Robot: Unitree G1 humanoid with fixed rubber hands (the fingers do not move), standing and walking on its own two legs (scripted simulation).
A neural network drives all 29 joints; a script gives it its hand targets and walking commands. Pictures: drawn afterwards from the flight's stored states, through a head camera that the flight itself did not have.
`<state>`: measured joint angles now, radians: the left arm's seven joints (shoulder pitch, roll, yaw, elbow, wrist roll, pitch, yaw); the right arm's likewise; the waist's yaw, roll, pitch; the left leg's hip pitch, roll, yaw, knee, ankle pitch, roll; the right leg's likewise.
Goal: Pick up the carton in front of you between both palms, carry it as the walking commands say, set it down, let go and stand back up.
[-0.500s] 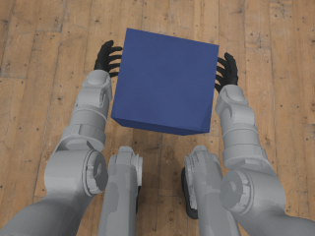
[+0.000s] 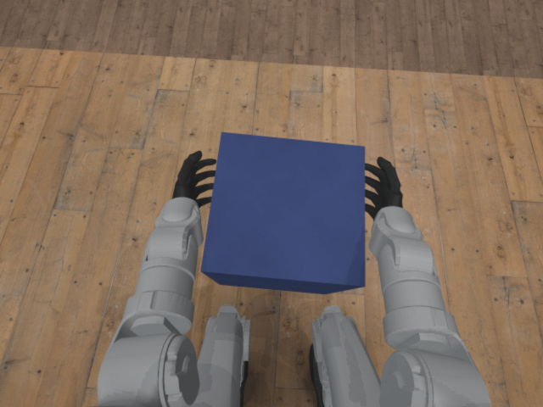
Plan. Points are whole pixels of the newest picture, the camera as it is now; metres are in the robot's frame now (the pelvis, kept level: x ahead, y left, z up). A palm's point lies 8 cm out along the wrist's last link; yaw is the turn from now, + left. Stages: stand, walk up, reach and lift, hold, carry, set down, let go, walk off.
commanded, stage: reach and lift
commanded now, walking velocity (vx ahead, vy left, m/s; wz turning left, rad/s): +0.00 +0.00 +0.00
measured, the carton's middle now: (281, 226) +0.41 +0.00 -0.12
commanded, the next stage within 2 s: hold in 1.80 s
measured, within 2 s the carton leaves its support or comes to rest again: neither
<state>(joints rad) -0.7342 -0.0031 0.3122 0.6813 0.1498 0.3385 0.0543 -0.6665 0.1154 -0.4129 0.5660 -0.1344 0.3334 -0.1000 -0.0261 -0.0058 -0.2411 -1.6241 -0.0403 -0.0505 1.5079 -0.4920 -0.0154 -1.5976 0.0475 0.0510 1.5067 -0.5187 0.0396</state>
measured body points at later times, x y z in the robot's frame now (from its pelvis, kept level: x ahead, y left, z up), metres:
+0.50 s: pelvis +0.05 +0.00 +0.14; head +0.11 +0.01 +0.59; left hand +0.39 +0.15 +0.11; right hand +0.39 -0.16 +0.11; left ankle +0.08 +0.12 -0.55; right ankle +0.08 -0.13 -0.55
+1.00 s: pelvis +0.05 -0.01 +0.19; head +0.02 -0.01 +0.64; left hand +0.36 +0.15 +0.20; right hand +0.36 -0.16 +0.21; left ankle +0.08 +0.12 -0.55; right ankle +0.08 -0.13 -0.55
